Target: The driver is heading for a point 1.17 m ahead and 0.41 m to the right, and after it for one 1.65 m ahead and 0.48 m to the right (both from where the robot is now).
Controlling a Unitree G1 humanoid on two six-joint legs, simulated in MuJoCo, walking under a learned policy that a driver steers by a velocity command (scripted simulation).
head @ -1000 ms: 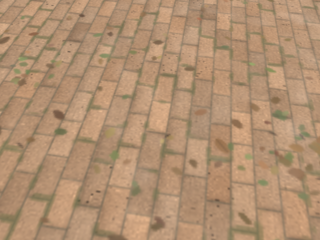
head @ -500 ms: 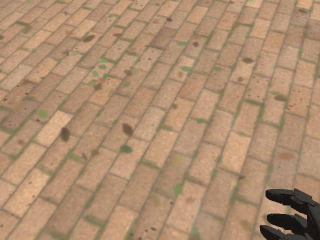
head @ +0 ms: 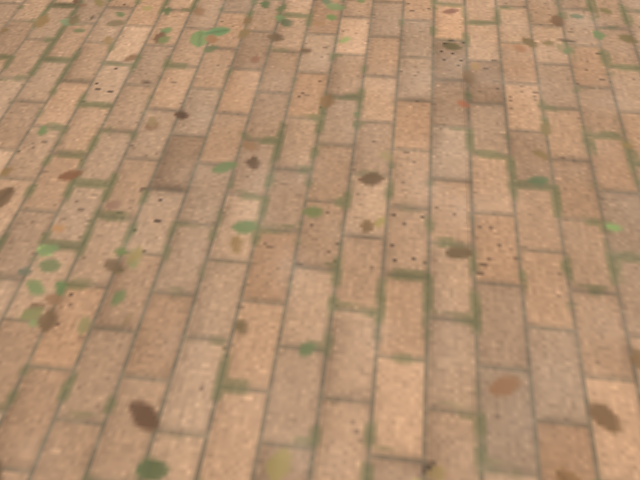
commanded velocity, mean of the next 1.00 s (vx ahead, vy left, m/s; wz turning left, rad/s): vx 0.24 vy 0.00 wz -0.75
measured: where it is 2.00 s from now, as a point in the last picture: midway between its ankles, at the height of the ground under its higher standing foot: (570, 335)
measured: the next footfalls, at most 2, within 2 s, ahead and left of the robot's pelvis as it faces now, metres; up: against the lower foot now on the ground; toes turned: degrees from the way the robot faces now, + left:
left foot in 0.42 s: +0.25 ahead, +0.14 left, +0.00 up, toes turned -35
right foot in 0.96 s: +0.08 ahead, -0.11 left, +0.00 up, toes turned -49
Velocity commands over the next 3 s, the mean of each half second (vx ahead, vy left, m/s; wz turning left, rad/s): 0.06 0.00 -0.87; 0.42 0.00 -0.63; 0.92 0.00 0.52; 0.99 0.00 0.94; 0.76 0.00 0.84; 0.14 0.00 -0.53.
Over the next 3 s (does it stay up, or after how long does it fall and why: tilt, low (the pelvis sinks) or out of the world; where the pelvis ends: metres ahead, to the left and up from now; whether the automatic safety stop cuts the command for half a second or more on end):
stays up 1.32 -0.40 0.02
